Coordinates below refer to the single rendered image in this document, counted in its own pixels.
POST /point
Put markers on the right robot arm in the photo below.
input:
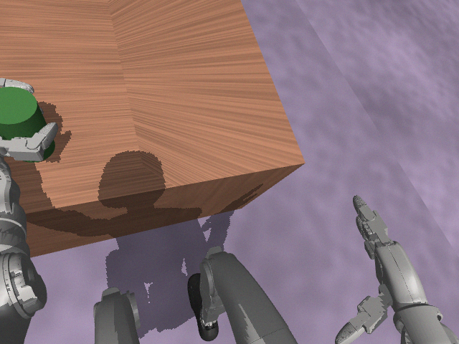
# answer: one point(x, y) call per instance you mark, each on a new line
point(420, 324)

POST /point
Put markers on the left robot arm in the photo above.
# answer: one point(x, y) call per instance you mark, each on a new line
point(22, 290)

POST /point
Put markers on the right robot foot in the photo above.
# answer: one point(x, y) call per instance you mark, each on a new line
point(206, 333)

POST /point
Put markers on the can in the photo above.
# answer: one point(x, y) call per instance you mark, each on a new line
point(20, 116)

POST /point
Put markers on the right robot hand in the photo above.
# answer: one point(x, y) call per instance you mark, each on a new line
point(399, 283)

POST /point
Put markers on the left robot hand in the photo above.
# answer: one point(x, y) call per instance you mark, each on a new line
point(27, 149)

